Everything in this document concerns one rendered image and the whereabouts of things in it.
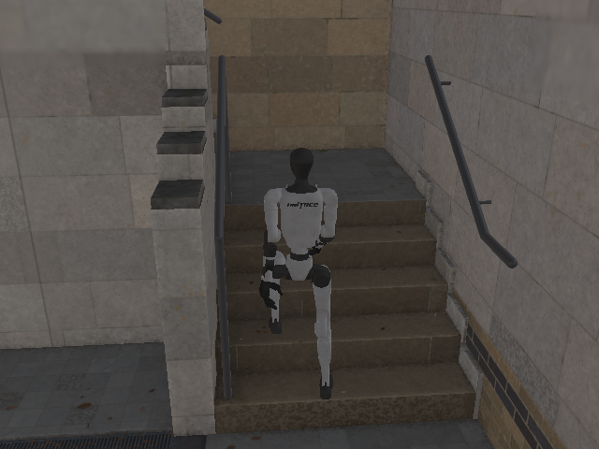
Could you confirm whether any robot right shin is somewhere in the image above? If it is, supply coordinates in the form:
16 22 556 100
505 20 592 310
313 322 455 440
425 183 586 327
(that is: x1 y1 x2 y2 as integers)
317 322 331 386

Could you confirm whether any robot left hand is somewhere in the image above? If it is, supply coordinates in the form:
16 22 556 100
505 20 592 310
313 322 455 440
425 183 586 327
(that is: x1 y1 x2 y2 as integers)
259 280 283 310

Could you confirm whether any robot left upper arm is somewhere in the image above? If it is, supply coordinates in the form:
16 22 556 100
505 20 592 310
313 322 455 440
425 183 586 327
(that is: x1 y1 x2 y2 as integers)
264 188 283 242

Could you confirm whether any robot right upper arm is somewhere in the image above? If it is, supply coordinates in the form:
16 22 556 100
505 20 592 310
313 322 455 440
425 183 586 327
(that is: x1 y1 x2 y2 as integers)
320 188 338 238

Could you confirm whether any left robot forearm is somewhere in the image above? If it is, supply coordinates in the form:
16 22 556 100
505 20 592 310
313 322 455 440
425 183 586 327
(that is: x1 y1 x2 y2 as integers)
261 229 277 282

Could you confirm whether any robot torso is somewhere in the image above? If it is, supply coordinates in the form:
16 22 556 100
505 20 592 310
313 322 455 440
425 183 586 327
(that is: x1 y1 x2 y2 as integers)
279 184 323 281

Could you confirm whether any right robot forearm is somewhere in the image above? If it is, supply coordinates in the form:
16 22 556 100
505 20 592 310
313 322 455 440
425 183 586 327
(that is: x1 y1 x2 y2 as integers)
314 228 336 249

